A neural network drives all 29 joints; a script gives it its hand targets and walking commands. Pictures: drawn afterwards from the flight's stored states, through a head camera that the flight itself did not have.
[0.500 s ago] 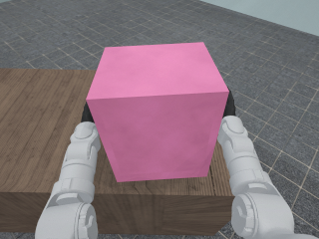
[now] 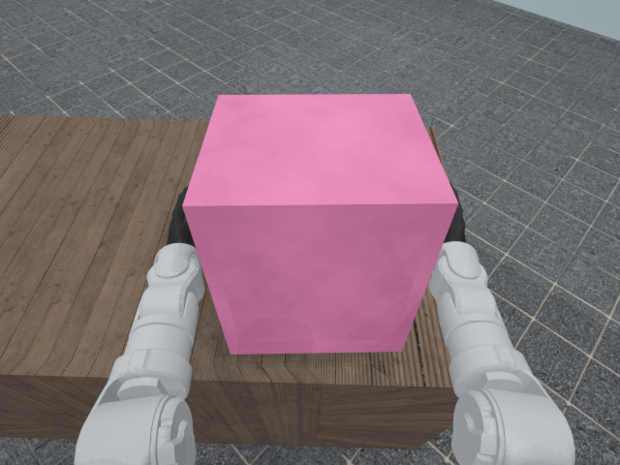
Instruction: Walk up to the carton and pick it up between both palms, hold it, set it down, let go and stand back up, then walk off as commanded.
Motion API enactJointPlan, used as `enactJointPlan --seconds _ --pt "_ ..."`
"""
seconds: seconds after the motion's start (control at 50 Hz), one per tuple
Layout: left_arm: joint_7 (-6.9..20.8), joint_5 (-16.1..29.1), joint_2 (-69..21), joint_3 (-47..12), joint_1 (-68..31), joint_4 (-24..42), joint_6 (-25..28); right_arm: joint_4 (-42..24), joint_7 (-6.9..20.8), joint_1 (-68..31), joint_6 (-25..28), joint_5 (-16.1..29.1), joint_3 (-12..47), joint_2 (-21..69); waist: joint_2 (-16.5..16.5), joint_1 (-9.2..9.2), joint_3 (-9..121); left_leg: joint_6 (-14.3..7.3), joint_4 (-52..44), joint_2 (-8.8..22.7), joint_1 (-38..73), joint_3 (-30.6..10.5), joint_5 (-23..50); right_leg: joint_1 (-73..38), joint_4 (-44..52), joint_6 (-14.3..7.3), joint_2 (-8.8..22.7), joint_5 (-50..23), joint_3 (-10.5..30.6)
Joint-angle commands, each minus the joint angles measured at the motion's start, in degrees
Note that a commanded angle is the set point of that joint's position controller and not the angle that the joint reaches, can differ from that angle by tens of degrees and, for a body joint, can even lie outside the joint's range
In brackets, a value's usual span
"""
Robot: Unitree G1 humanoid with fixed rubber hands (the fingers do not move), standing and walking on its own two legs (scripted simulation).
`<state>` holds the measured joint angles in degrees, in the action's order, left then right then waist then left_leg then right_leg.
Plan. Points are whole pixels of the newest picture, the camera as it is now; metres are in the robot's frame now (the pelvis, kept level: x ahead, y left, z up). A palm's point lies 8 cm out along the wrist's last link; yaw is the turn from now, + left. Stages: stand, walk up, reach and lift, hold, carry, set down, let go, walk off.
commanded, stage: set down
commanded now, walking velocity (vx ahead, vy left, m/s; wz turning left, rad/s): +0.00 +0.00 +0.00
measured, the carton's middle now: (315, 231) +0.43 -0.01 +0.04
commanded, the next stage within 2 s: none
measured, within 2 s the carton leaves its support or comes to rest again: rests again in 1.50 s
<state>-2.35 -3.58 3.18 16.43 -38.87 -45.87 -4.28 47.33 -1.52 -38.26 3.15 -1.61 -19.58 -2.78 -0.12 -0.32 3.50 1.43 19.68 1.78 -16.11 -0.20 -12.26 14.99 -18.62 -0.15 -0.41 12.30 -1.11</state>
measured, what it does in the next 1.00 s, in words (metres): stands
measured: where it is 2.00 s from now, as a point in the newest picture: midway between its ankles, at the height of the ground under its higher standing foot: outside the picture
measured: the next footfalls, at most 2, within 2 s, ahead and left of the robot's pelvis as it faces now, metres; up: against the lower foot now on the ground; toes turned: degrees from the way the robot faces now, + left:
none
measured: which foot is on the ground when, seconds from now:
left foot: down 0.00-1.00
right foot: down 0.00-1.00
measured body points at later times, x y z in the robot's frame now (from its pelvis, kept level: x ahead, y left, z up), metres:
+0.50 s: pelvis +0.01 +0.00 +0.00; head +0.08 +0.00 +0.44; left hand +0.42 +0.18 +0.03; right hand +0.42 -0.18 +0.03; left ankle -0.04 +0.13 -0.75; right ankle -0.04 -0.11 -0.75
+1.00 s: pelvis +0.00 +0.00 +0.00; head +0.08 +0.00 +0.44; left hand +0.41 +0.18 +0.02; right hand +0.42 -0.17 +0.03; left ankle -0.04 +0.13 -0.75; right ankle -0.04 -0.11 -0.75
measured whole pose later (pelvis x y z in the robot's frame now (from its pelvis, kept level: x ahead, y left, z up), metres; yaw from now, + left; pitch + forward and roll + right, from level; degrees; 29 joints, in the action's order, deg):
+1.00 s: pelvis +0.00 +0.00 +0.00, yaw +0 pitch +13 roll +0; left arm -2.7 -3.7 4.0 16.4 -41.2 -58.4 11.1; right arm 57.4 0.2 -40.1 16.8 -8.3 -25.5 -2.6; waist -0.1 1.2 3.2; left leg 1.6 20.6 1.8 -21.5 -0.2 -11.9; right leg 20.3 -19.4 -0.2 -0.4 11.8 -1.2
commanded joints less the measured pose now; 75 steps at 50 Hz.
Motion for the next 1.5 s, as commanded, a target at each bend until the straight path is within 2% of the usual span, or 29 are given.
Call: enactJointPlan --seconds 0.0,0.02,0.04,0.14,0.2,0.26,0.3,0.38,0.42,0.54,0.56,0.6,0.62,0.74,0.82,0.84,0.94,0.96,1.0,1.08,1.1,1.12,1.14,1.16,1.18,1.26,1.3,1.34,1.48 --pt "7.7 -4.7 -28.7 -14.0 -43.3 2.4 5.8 -5.2 8.8 -41.5 5.6 -11.4 14.8 24.7 0.6 1.15 35.7 3.3 3.6 -1.4 11.4 3.6 40.3 -13.0 -3.8 3.9 -1.1 -43.8 -2.6" --pt "7.8 -5.7 -27.5 -12.8 -40.0 1.9 5.7 -6.6 8.8 -41.6 6.1 -11.0 17.2 26.5 2.8 4.51 36.9 2.6 4.0 -1.5 11.0 4.2 40.5 -15.8 -5.1 4.0 -1.3 -46.3 -1.9" --pt "8.2 -5.1 -28.8 -14.0 -40.1 2.4 5.8 -6.5 8.5 -40.3 6.0 -11.9 15.6 26.2 3.4 1.90 35.7 2.8 4.2 -1.5 11.3 3.5 42.4 -15.7 -5.5 4.4 -1.2 -49.7 -2.1" --pt "7.9 -5.5 -27.0 -12.2 -43.4 0.1 6.8 -3.1 8.9 -41.9 7.4 -13.8 12.4 25.2 1.5 3.30 36.0 3.1 3.9 -1.4 9.6 4.6 39.0 -12.8 -4.8 3.9 -0.8 -44.7 -2.7" --pt "7.3 -3.5 -30.8 -16.1 -45.3 3.6 10.1 -5.6 8.5 -42.3 10.2 -14.7 14.8 27.5 1.3 1.46 42.5 3.6 5.3 -1.5 6.4 4.2 43.2 -15.2 -7.4 4.1 -0.2 -54.9 -2.6" --pt "8.2 -6.3 -25.9 -10.7 -42.7 -4.9 10.0 -3.2 8.5 -39.9 9.0 -16.4 12.7 27.3 6.1 2.54 35.1 0.9 0.1 -3.7 -9.8 6.4 25.6 -27.6 -8.3 5.3 2.3 -56.7 -0.2" --pt "7.5 -4.9 -30.6 -15.6 -42.6 0.3 11.1 -4.7 8.9 -40.7 11.1 -15.5 14.9 27.9 2.2 1.39 43.2 2.4 1.3 -1.8 -2.1 4.3 36.7 -24.4 -10.1 6.2 1.2 -60.2 -1.3" --pt "7.1 -4.0 -32.4 -15.3 -42.5 -2.3 10.7 3.3 9.1 -40.3 11.7 -19.1 9.4 25.7 -3.1 -0.05 37.0 4.1 9.6 2.1 25.8 1.4 56.3 13.3 -2.2 1.3 -1.4 -33.9 -5.0" --pt "6.1 -3.0 -31.8 -16.7 -44.5 0.5 12.2 4.6 9.0 -40.0 13.3 -18.7 9.0 26.9 -3.7 2.52 44.2 5.1 11.7 3.0 26.1 3.7 62.1 14.7 1.4 -1.5 -1.4 -29.7 -4.6" --pt "7.2 -5.6 -26.5 -13.5 -42.7 -6.9 15.4 1.6 8.1 -38.7 14.2 -18.2 12.8 27.5 3.8 1.74 42.8 1.8 2.7 -1.9 -7.8 6.2 31.0 -20.4 -9.6 4.5 2.1 -55.4 -0.2" --pt "7.1 -4.9 -27.4 -14.3 -41.8 -5.8 16.5 -0.8 8.3 -39.7 15.0 -17.4 15.1 27.7 5.9 1.67 44.3 1.2 2.1 -1.9 -7.3 5.9 32.8 -21.3 -10.2 5.2 2.1 -58.9 -0.5" --pt "7.8 -7.2 -25.3 -9.9 -41.3 -9.7 15.9 2.6 8.2 -38.6 14.0 -18.4 12.1 26.8 5.0 2.20 40.2 0.5 0.9 -1.5 -9.2 5.5 30.2 -21.0 -9.9 5.3 3.0 -54.4 -0.3" --pt "7.6 -6.5 -26.0 -12.0 -41.5 -6.2 16.1 5.1 8.4 -37.4 14.3 -17.6 11.5 24.8 3.7 0.51 41.4 1.7 1.9 -0.6 -0.8 4.7 36.2 -16.8 -8.6 5.7 1.4 -52.3 -2.1" --pt "6.4 -5.4 -27.9 -14.4 -43.2 -7.2 16.7 6.7 8.9 -39.6 15.8 -19.3 8.9 23.6 -1.4 1.37 42.2 3.4 8.5 1.2 16.3 3.6 48.6 9.0 -3.7 1.4 -0.9 -34.2 -4.4" --pt "7.0 -6.1 -25.4 -12.7 -40.8 -9.8 17.7 8.4 8.4 -36.3 15.9 -17.6 9.3 22.3 1.8 0.15 40.0 3.3 5.4 -0.5 4.5 4.9 38.3 -8.5 -5.5 3.4 -0.5 -43.6 -2.5" --pt "7.1 -5.4 -25.2 -13.2 -41.1 -8.6 18.6 4.3 8.4 -38.4 16.8 -17.2 10.8 22.5 1.5 1.97 44.8 3.2 5.4 -0.8 3.0 5.2 37.3 -10.9 -6.6 3.5 -0.2 -46.6 -2.3" --pt "7.3 -7.4 -20.7 -8.1 -41.0 -13.6 18.4 6.8 7.9 -37.8 15.7 -17.3 7.7 19.1 3.1 2.30 37.6 1.9 2.8 -1.2 -1.2 5.3 31.3 -12.4 -6.2 4.6 0.6 -43.8 -2.4" --pt "7.9 -7.4 -23.1 -8.6 -41.1 -13.0 19.1 5.9 7.5 -37.3 15.6 -19.3 6.6 21.4 4.9 -0.61 38.7 1.7 3.1 -0.9 -2.2 4.8 29.8 -13.8 -5.8 4.0 0.9 -44.3 -2.0" --pt "5.7 -5.7 -13.3 -7.1 -41.7 -12.4 20.3 7.3 7.2 -35.0 16.0 -17.0 4.8 9.6 0.6 0.63 43.7 2.9 4.2 -1.0 0.4 5.7 31.0 -12.0 -6.8 3.8 0.8 -42.8 -2.3" --pt "2.7 -5.6 -7.6 -3.4 -42.2 -10.8 21.1 6.5 4.6 -37.3 16.5 -15.4 1.7 4.9 0.6 2.66 43.2 2.2 6.2 -0.2 3.6 4.9 38.7 -3.4 -5.6 3.4 -0.4 -38.5 -2.4" --pt "2.0 -5.2 -1.2 -2.5 -40.6 -12.6 21.6 9.0 3.6 -34.4 15.5 -15.4 0.1 0.4 1.6 1.18 40.3 2.3 7.5 0.1 5.5 4.9 39.6 -1.9 -5.3 3.5 0.0 -39.3 -1.3" --pt "1.8 -3.8 -7.8 -5.7 -44.0 -9.7 21.9 9.2 3.5 -36.4 15.6 -13.7 2.3 5.3 1.3 -0.26 41.1 2.4 7.0 0.1 4.1 4.2 39.7 -0.4 -4.5 3.0 -0.6 -36.3 -2.3" --pt "2.3 -4.7 -12.3 -4.9 -43.3 -10.9 21.4 8.3 4.4 -37.5 15.1 -14.5 2.7 12.0 1.8 2.76 40.5 1.7 7.1 0.0 3.4 5.0 39.3 -1.0 -4.7 2.5 -0.3 -36.5 -1.9" --pt "0.7 -3.1 1.6 -4.5 -40.8 -15.1 20.9 10.8 3.1 -33.9 15.7 -12.8 0.0 -6.2 -0.1 0.60 41.8 2.5 7.6 0.2 5.8 4.8 40.5 0.6 -5.0 2.9 -0.6 -37.7 -1.4" --pt "1.1 -2.1 -6.0 -7.5 -43.2 -12.0 20.5 8.8 3.1 -37.2 15.5 -13.1 0.9 1.4 0.7 -0.99 40.9 2.7 8.0 0.5 7.3 3.2 41.8 3.3 -3.9 3.0 -1.3 -32.4 -2.4" --pt "-2.5 1.0 6.0 -6.3 -37.7 -12.2 21.1 11.6 1.4 -34.4 15.2 -4.5 4.4 -9.5 -1.7 3.07 45.9 3.4 10.2 0.5 7.3 4.3 43.3 4.2 -5.4 1.3 -1.8 -34.2 -0.5" --pt "-3.5 5.1 7.9 -9.1 -40.8 -13.0 21.0 12.2 0.5 -36.7 15.3 0.9 7.4 -12.8 -0.8 0.71 51.9 3.6 11.3 0.4 6.2 3.1 45.3 5.7 -6.1 1.5 -2.7 -36.5 -0.9" --pt "-3.8 6.5 8.0 -9.9 -40.2 -12.2 21.8 12.9 0.5 -38.1 15.7 2.9 8.7 -10.5 -1.5 2.91 56.1 3.3 12.9 0.6 5.3 3.4 43.0 5.9 -6.5 1.3 -2.4 -34.2 -0.7" --pt "-5.0 13.4 14.3 -14.6 -43.8 -15.7 21.7 16.3 0.1 -43.4 15.9 13.1 12.2 -20.2 -3.9 2.48 58.8 4.5 16.6 0.7 5.8 2.6 47.7 11.0 -8.7 0.8 -3.1 -35.5 -1.4"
